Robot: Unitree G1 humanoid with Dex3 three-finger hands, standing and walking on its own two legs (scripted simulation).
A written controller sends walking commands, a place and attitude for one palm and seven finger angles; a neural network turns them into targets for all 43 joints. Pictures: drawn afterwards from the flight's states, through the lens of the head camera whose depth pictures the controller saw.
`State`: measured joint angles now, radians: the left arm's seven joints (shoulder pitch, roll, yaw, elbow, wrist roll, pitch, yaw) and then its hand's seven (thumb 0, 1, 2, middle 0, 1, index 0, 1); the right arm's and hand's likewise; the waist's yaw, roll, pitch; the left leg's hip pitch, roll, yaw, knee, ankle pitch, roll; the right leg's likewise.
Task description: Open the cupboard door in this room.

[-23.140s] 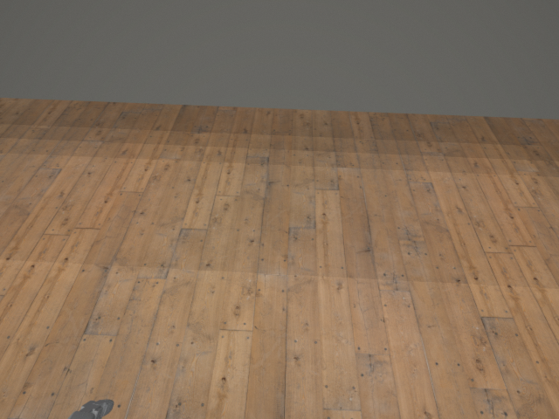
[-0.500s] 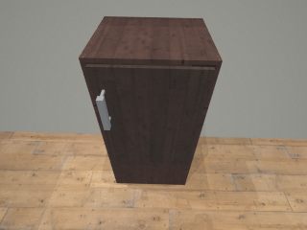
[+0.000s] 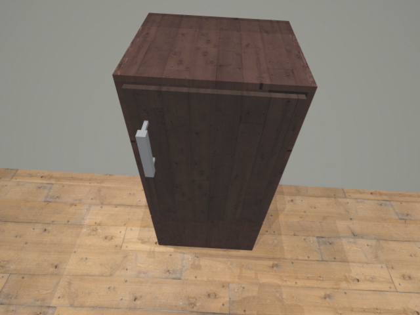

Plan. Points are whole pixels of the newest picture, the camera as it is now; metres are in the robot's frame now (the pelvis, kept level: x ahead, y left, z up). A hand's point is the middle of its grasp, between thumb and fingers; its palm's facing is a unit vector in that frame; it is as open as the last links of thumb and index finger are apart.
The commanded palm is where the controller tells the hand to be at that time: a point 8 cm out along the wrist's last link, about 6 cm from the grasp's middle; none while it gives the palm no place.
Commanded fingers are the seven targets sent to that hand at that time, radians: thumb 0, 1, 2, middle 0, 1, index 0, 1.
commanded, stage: come to a stop and stand still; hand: left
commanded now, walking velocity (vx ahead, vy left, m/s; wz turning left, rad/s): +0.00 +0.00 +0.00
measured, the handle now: (147, 149) +0.51 +0.20 -0.02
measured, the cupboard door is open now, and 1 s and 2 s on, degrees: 0 0 0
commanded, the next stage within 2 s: look again from close up in 0.12 s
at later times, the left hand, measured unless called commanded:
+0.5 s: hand out of the picture -0.01 +0.17 -0.17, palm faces +0.04 -0.98 -0.18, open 7.3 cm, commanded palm none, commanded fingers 0.00 0.90 0.90 -0.20 -0.30 -0.20 -0.30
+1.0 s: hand (105, 305) +0.15 +0.20 -0.05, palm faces +0.24 -0.96 -0.15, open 7.4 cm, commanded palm +0.10 +0.24 -0.06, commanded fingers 0.00 0.64 0.79 -0.22 -0.47 -0.22 -0.47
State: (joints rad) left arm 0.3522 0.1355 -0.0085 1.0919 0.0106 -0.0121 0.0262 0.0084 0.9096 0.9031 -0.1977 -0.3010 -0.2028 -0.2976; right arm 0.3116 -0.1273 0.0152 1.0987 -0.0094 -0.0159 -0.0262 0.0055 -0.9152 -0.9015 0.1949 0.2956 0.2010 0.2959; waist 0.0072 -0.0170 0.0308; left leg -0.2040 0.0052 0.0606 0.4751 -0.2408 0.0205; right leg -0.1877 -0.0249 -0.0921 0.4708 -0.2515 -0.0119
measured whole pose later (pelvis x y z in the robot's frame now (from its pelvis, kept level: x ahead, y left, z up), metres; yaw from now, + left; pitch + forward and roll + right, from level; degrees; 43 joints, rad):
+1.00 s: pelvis -0.03 +0.01 -0.02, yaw +2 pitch +2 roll +0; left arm 0.46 0.20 0.03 0.19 -0.17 -0.17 0.10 0.05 0.90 0.87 -0.20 -0.35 -0.20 -0.34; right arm 0.33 -0.25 0.00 0.79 0.04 -0.26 -0.08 0.02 -0.93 -0.90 0.20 0.30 0.20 0.30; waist -0.05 0.03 -0.03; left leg -0.42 -0.02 0.04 0.68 -0.29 0.03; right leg -0.39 -0.04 -0.08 0.69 -0.33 -0.01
